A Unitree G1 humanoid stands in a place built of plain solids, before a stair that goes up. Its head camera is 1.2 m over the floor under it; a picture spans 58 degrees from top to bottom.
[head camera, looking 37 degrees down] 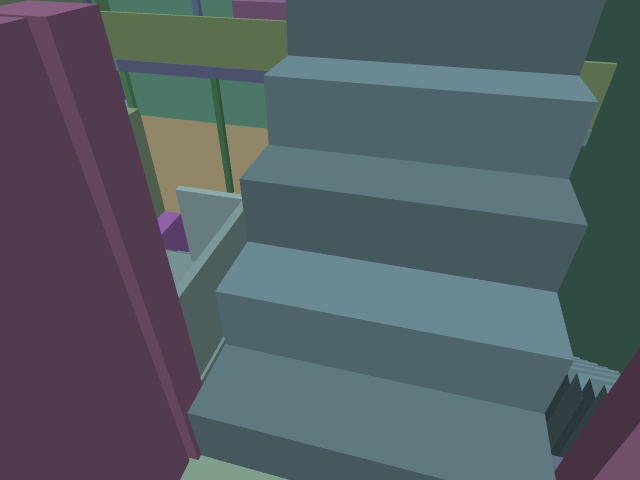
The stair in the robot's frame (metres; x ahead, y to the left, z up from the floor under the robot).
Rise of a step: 0.21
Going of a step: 0.22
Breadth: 0.86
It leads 15 degrees to the right of straight ahead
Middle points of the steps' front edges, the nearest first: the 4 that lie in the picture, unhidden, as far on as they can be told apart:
0.49 -0.09 0.21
0.71 -0.14 0.42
0.92 -0.20 0.63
1.14 -0.25 0.84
